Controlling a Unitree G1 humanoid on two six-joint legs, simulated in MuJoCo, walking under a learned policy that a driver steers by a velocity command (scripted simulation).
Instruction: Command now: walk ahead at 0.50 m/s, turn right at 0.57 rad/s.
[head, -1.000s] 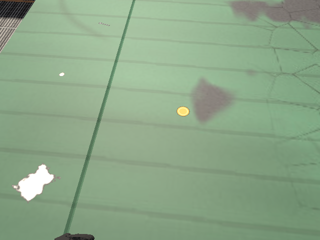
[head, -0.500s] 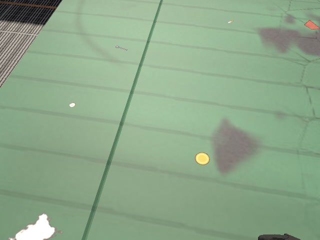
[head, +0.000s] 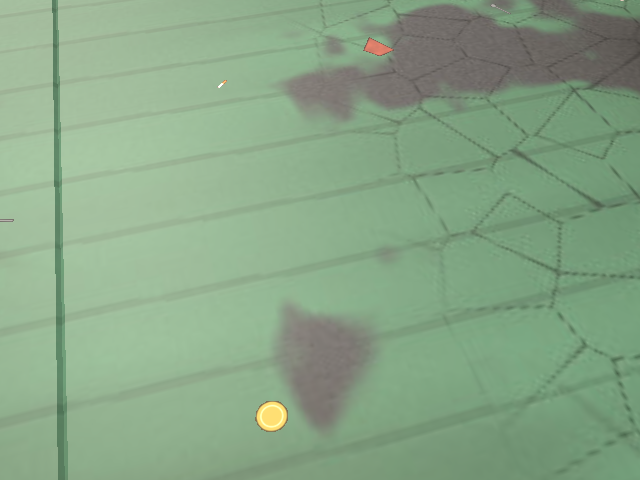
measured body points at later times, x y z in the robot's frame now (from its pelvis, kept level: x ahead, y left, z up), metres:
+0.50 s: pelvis +0.26 -0.05 +0.01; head +0.29 -0.07 +0.46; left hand +0.31 +0.23 -0.11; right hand +0.40 -0.33 -0.10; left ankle +0.47 +0.06 -0.68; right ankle +0.15 -0.08 -0.73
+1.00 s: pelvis +0.53 -0.09 +0.01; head +0.56 -0.10 +0.46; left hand +0.78 +0.06 -0.09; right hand +0.41 -0.34 -0.12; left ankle +0.50 +0.00 -0.73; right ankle +0.61 -0.27 -0.69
